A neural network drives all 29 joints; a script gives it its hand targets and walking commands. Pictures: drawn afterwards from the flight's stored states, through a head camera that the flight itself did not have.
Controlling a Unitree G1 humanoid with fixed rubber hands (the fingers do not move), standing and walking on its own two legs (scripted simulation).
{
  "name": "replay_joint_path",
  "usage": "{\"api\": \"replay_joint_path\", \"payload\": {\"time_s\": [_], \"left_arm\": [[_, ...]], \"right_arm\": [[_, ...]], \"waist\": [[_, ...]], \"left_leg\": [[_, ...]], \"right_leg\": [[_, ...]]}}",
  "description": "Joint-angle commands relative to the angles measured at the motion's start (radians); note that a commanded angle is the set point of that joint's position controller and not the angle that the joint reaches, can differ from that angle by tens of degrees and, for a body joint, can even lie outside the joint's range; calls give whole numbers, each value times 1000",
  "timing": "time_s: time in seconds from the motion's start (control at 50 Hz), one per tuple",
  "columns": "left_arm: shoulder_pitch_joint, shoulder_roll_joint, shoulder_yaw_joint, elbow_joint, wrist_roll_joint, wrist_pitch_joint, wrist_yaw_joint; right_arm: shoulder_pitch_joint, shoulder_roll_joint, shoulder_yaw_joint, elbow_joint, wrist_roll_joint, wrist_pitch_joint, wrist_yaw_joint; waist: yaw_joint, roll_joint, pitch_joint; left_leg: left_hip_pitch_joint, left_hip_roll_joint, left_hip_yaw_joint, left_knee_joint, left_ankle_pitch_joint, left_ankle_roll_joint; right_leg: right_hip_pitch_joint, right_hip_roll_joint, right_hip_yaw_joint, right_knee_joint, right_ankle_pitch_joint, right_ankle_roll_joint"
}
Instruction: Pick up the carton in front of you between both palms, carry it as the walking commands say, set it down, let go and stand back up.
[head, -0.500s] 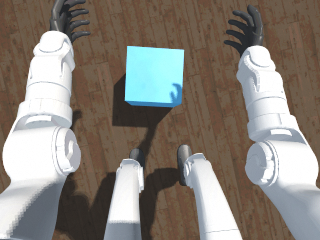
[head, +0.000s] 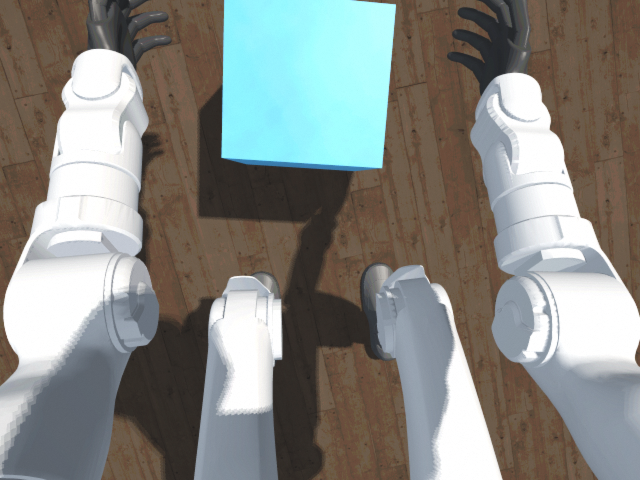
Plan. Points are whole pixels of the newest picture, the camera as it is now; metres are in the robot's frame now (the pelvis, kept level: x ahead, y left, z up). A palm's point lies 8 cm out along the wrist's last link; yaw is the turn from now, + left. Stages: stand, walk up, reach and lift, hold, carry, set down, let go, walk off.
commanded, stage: reach and lift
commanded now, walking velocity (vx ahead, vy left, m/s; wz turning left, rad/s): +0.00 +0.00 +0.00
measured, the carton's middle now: (305, 101) +0.52 +0.02 -0.39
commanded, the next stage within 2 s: none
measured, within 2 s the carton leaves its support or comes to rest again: leaves its support in 1.26 s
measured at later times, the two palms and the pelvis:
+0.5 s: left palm (179, 86) +0.53 +0.20 -0.32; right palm (436, 100) +0.51 -0.16 -0.32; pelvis -0.03 +0.00 -0.14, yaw +0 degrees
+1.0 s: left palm (198, 84) +0.53 +0.17 -0.32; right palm (416, 93) +0.52 -0.13 -0.32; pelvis -0.04 +0.00 -0.14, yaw +0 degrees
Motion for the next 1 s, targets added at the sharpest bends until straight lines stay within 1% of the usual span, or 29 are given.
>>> {"api": "replay_joint_path", "payload": {"time_s": [0.0,0.04,0.1,0.14,0.2,0.24,0.32,0.36,0.38,0.4,0.5,0.54,0.58,0.62,0.66,0.72,0.78,0.88,0.92,0.94,0.96,0.98], "left_arm": [[-333,168,-65,-111,-75,-8,16],[-389,182,-97,-88,-107,5,19],[-466,210,-125,-60,-135,17,25],[-503,225,-138,-20,-145,23,28],[-545,233,-152,48,-153,21,31],[-568,234,-160,87,-156,13,30],[-612,235,-179,135,-163,-9,29],[-639,242,-188,128,-170,-21,31],[-653,245,-185,112,-176,-26,34],[-660,249,-189,103,-181,-32,36],[-636,235,-197,103,-194,-48,53],[-612,215,-206,97,-205,-51,59],[-588,196,-220,82,-217,-50,62],[-559,179,-227,95,-222,-48,60],[-537,167,-220,117,-213,-46,55],[-538,163,-200,125,-193,-47,51],[-567,163,-193,116,-186,-49,53],[-646,69,-247,118,-208,-44,47],[-662,51,-234,131,-187,-42,47],[-674,19,-235,132,-177,-38,42],[-727,-137,-275,109,-184,-31,17],[-770,-290,-296,111,-180,-24,-17]], "right_arm": [[-269,-139,55,-103,65,-4,-22],[-322,-156,71,-81,90,9,-28],[-405,-179,91,-53,115,23,-37],[-446,-194,94,-18,123,27,-40],[-496,-207,94,50,126,24,-37],[-524,-214,93,93,125,15,-31],[-568,-229,99,152,127,-10,-18],[-592,-240,110,157,137,-24,-16],[-604,-245,121,156,141,-31,-16],[-616,-249,124,147,141,-37,-18],[-623,-258,161,134,170,-55,-13],[-600,-255,177,141,180,-58,-14],[-563,-244,182,148,184,-59,-18],[-523,-230,176,173,176,-57,-22],[-505,-218,162,194,162,-56,-22],[-521,-211,147,191,147,-58,-18],[-560,-206,151,171,148,-59,-20],[-651,-104,211,151,171,-50,-16],[-666,-86,191,165,148,-46,-18],[-672,-64,181,168,126,-43,-17],[-727,83,215,156,123,-37,10],[-782,237,237,160,118,-27,47]], "waist": [[-6,82,-1194],[-9,98,-1159],[-9,99,-1133],[-9,100,-1090],[-11,90,-987],[-12,81,-925],[-12,74,-849],[-9,75,-857],[-1,65,-856],[-5,51,-856],[22,59,-887],[21,60,-921],[6,61,-958],[-7,64,-932],[-9,66,-860],[-1,63,-799],[10,54,-795],[25,36,-784],[25,32,-765],[20,33,-753],[17,36,-755],[17,37,-740]], "left_leg": [[643,-8,82,28,459,-22],[632,0,79,70,385,-21],[581,11,90,125,281,-21],[558,19,87,152,225,-18],[494,29,79,191,158,-15],[457,35,71,219,140,-12],[425,43,58,279,162,-9],[432,43,56,307,196,-8],[413,40,57,317,212,-8],[418,40,53,328,227,-5],[503,31,51,384,353,-6],[532,26,54,393,385,-9],[554,21,58,396,407,-12],[536,19,58,394,396,-14],[485,19,57,386,359,-13],[421,21,57,376,310,-10],[398,22,61,369,274,-6],[394,15,70,355,212,-2],[395,10,68,351,193,-1],[398,5,66,350,188,0],[406,-6,67,351,186,1],[400,-14,70,355,191,1]], "right_leg": [[570,23,-100,43,444,32],[508,16,-110,86,356,29],[505,7,-113,143,277,26],[478,0,-116,177,221,25],[439,-8,-112,224,161,22],[415,-13,-109,255,147,21],[383,-18,-102,319,171,19],[389,-17,-101,347,200,18],[407,-17,-99,359,215,15],[403,-14,-102,373,235,16],[394,-4,-103,428,331,16],[410,0,-106,437,356,15],[428,6,-111,435,378,12],[412,8,-111,429,370,10],[373,9,-106,420,338,10],[350,8,-94,412,303,9],[370,9,-88,406,281,7],[420,21,-91,393,241,7],[430,28,-94,390,227,8],[436,34,-95,388,221,6],[438,46,-97,390,221,0],[427,54,-102,400,222,-1]]}}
